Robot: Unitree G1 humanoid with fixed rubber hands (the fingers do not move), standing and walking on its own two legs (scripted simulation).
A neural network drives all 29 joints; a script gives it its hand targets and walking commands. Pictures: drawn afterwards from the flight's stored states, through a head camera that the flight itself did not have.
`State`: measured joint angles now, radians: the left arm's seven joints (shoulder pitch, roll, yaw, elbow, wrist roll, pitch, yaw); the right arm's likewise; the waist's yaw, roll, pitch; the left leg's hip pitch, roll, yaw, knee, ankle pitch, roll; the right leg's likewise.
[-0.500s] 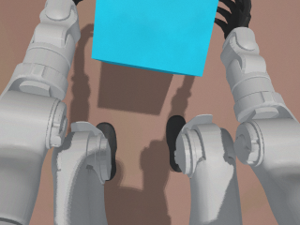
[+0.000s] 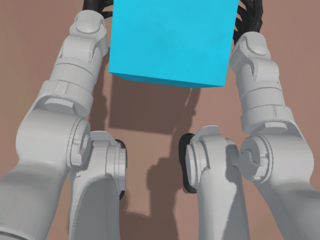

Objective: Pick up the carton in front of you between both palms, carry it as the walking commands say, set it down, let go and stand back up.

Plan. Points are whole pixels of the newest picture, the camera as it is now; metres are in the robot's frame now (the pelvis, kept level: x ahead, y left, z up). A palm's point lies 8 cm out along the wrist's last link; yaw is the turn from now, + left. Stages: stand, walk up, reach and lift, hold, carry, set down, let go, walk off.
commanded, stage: reach and lift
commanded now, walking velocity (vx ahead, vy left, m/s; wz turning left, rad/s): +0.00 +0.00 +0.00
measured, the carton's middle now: (168, 39) +0.52 -0.04 -0.22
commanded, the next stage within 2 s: none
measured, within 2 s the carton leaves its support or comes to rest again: neither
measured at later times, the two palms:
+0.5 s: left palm out of the picture +0.50 +0.12 +0.06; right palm out of the picture +0.47 -0.17 +0.06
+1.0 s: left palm out of the picture +0.45 +0.14 +0.21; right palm out of the picture +0.44 -0.16 +0.21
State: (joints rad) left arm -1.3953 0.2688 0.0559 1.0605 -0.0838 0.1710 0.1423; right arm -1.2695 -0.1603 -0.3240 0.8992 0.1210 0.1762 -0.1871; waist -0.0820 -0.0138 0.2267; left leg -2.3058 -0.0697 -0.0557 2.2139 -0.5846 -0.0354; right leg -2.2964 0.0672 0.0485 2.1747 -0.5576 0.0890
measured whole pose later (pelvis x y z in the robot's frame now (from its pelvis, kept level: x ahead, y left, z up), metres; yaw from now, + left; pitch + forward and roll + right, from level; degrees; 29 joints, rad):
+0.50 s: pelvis -0.01 -0.01 +0.11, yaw +2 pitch +43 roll -1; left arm -1.13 0.04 0.42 0.85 0.24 0.33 0.05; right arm -1.02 0.02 -0.55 0.69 -0.22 0.35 -0.07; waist -0.05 0.02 -0.16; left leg -2.05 -0.12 -0.09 1.80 -0.49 -0.06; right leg -2.05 0.10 0.09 1.78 -0.47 0.08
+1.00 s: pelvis +0.04 +0.00 +0.25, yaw +2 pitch +33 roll +0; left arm -0.70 -0.06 0.34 0.69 0.18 0.31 0.06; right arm -0.65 0.08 -0.42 0.62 -0.16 0.32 -0.07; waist -0.04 0.01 -0.25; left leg -1.46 -0.11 -0.11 1.39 -0.50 -0.04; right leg -1.47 0.09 0.11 1.37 -0.48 0.05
